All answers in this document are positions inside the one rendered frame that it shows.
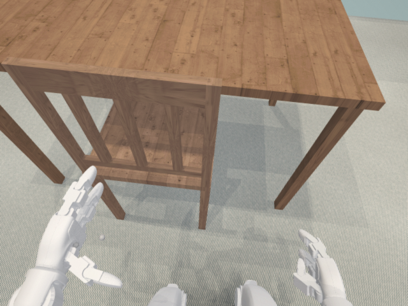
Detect robot right shin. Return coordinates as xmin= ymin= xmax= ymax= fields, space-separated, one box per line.
xmin=244 ymin=280 xmax=257 ymax=285

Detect robot left forearm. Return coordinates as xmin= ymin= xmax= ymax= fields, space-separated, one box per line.
xmin=8 ymin=267 xmax=68 ymax=306

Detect robot right hand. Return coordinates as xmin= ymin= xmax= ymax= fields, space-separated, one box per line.
xmin=293 ymin=229 xmax=347 ymax=304

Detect table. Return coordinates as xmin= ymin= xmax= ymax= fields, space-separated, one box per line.
xmin=0 ymin=0 xmax=386 ymax=210

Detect left robot thigh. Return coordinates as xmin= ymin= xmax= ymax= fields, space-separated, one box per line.
xmin=147 ymin=287 xmax=187 ymax=306

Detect chair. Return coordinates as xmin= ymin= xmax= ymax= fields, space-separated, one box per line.
xmin=1 ymin=57 xmax=222 ymax=230

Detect robot left hand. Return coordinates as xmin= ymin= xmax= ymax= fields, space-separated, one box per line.
xmin=35 ymin=166 xmax=122 ymax=288

